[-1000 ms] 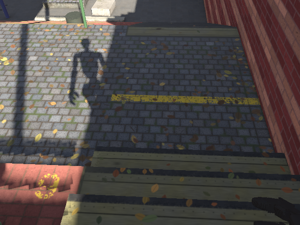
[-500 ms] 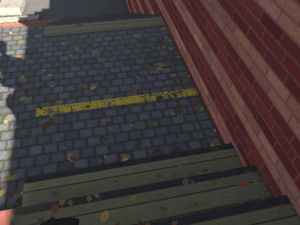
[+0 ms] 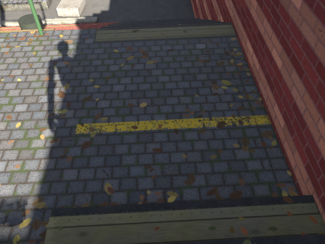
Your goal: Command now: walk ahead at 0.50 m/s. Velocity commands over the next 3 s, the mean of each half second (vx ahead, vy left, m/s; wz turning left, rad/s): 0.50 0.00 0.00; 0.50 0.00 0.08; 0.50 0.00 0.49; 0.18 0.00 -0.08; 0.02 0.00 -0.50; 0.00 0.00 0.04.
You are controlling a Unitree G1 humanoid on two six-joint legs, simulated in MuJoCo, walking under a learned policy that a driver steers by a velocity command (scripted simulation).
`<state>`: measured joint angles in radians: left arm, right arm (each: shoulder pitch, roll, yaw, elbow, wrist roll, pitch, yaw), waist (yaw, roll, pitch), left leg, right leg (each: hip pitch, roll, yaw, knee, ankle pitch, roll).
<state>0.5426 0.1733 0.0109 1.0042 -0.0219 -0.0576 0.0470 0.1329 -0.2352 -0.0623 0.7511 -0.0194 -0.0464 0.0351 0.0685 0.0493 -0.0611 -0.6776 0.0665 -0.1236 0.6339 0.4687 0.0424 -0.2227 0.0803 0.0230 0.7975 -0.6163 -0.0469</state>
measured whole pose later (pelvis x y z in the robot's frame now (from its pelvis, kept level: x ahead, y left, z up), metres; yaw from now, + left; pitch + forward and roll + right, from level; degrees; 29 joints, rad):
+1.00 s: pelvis +0.55 +0.00 -0.27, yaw +4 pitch +2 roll -1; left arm 0.48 0.16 0.02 1.02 0.01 -0.08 0.01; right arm 0.24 -0.22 -0.07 0.83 0.01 -0.04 -0.01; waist 0.02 0.05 -0.04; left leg -0.82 0.06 -0.18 1.01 0.15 0.05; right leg -0.22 0.08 -0.06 0.58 -0.40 -0.08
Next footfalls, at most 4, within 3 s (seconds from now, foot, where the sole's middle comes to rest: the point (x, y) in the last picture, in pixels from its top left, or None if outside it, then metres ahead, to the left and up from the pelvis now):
0.12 left None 0.21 0.14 -0.88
0.70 right None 0.53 -0.08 -1.03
1.26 left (152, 221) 0.82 0.17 -1.18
1.76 right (176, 187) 1.14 0.05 -1.33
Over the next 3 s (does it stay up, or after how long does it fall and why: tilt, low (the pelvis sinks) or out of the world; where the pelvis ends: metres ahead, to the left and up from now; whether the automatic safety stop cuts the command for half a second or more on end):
stays up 1.12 0.12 -0.57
